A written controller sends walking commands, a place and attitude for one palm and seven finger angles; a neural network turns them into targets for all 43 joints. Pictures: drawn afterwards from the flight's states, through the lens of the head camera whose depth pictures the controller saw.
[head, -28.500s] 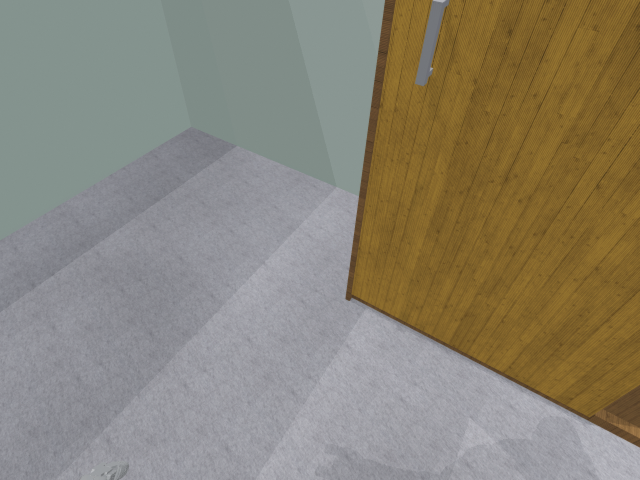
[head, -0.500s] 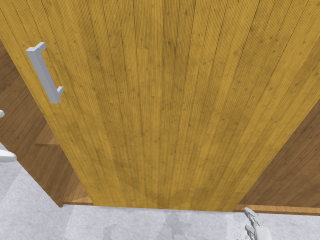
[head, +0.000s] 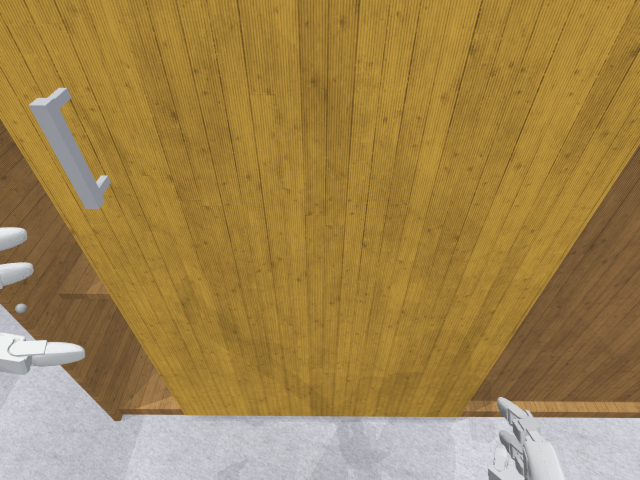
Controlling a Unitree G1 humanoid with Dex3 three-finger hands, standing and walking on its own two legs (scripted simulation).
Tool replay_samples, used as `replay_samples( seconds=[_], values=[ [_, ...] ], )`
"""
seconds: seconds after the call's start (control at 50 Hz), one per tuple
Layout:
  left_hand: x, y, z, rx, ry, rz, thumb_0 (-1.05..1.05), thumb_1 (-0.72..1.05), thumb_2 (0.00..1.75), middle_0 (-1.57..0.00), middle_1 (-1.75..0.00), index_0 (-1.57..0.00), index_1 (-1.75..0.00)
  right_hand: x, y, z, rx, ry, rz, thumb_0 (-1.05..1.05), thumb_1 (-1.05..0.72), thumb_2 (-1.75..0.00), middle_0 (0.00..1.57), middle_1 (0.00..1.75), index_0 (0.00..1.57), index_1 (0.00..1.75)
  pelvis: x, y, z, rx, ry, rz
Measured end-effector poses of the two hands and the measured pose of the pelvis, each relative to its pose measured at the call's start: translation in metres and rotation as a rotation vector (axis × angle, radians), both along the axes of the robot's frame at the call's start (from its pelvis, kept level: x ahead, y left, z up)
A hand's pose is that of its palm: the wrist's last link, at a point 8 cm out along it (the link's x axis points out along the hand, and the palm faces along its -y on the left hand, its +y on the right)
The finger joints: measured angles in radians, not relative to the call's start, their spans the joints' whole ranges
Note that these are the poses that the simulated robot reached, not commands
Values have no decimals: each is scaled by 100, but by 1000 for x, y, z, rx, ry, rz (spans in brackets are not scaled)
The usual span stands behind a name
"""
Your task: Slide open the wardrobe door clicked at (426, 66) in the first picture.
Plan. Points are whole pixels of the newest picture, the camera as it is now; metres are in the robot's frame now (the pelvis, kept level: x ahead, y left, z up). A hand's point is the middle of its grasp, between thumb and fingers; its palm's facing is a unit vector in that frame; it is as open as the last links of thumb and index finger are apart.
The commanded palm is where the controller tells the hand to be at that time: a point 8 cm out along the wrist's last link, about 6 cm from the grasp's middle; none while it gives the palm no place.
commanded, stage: draw the hand back to the body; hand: left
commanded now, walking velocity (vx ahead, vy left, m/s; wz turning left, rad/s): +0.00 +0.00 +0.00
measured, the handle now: (78, 150) +0.41 +0.37 +0.21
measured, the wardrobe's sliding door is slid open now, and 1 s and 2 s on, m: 0.21 0.21 0.21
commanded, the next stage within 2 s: step back with the hand held close in 0.94 s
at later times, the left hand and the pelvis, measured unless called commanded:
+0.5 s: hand (81, 295) +0.23 +0.28 +0.16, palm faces +0.43 -0.82 -0.39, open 9.3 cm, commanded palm +0.18 +0.32 +0.18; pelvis +0.04 +0.02 +0.01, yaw -2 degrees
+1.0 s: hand (79, 312) +0.21 +0.26 +0.17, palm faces +0.45 -0.81 -0.38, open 7.4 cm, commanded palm +0.17 +0.30 +0.18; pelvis +0.02 +0.00 +0.01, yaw -1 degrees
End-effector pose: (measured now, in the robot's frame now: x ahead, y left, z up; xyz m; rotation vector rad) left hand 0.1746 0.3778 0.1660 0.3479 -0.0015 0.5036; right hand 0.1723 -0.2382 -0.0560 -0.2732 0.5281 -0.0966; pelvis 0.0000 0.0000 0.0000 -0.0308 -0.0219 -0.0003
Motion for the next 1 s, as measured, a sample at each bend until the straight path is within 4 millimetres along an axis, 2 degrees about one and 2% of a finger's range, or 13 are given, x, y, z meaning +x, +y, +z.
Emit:
replay_samples(
  seconds=[0.06, 0.12, 0.22, 0.32, 0.44, 0.56, 0.68, 0.82, 1.0],
  values=[
    [-5, -15, 0, 67, -42, 28, -2, -30, 32, -24, -100, -25, -100, 3, 9, -3, 0, 24, 12, 2, -90, -90, 21, 30, 20, 30, 3, 4, 1, 4, 4, -6],
    [-9, -25, 11, 123, -107, 29, -2, -20, 37, -24, -95, -25, -94, 7, 20, -5, 12, 36, 12, 2, -90, -90, 21, 30, 20, 30, 9, 8, 1, 9, 2, -10],
    [-6, -25, 29, 185, -184, 40, -1, -3, 45, -24, -85, -25, -84, 17, 35, -10, 49, 48, 3, 2, -90, -90, 21, 30, 20, 30, 19, 14, 2, 17, -8, -16],
    [8, -29, 23, 165, -155, 22, -1, 15, 54, -23, -74, -24, -74, 25, 43, -13, 76, 64, -5, 2, -90, -90, 21, 30, 20, 30, 26, 20, 3, 23, -8, -25],
    [18, -50, 9, 123, -95, -62, 0, 37, 64, -22, -61, -23, -61, 29, 40, -9, 62, 83, -16, 2, -90, -90, 21, 30, 20, 30, 34, 21, 5, 24, 1, -32],
    [15, -64, 17, 144, -106, -114, 0, 58, 75, -22, -49, -23, -48, 32, 35, -5, 50, 80, -25, 2, -90, -90, 21, 30, 20, 30, 37, 21, 6, 20, -2, -30],
    [10, -65, 20, 152, -101, -102, 0, 77, 84, -21, -38, -22, -37, 32, 32, -5, 59, 90, -35, 2, -90, -90, 21, 30, 20, 30, 33, 17, 7, 21, -8, -31],
    [1, -69, 14, 124, -86, -75, 1, 86, 88, -21, -32, -22, -32, 26, 28, -8, 63, 100, -35, 2, -90, -90, 21, 30, 20, 30, 28, 11, 7, 23, -21, -26],
    [-10, -78, 21, 138, -126, -81, 1, 89, 90, -21, -31, -21, -30, 19, 21, -7, 66, 86, -38, 2, -90, -90, 21, 30, 20, 30, 21, 3, 7, 25, -43, -21]
  ],
)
